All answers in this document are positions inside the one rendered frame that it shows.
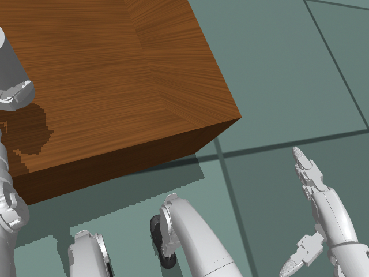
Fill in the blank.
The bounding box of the right robot hand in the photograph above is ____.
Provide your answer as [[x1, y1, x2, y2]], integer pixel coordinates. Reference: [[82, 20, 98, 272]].
[[279, 147, 358, 277]]

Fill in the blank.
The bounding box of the left robot arm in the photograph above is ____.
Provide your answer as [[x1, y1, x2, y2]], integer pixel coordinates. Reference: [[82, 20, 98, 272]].
[[0, 130, 29, 277]]

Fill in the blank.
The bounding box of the left robot hand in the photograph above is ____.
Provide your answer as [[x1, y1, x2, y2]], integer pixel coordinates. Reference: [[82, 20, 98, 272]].
[[0, 80, 34, 111]]

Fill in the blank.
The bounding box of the right robot arm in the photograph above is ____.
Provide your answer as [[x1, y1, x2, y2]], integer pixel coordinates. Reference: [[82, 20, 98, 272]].
[[327, 242, 369, 277]]

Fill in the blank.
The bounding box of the bottle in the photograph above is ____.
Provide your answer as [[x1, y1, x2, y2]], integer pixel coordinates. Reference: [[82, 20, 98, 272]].
[[0, 27, 35, 109]]

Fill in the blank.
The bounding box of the right robot foot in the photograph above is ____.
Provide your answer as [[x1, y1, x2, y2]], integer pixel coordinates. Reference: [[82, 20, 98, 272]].
[[150, 215, 176, 269]]

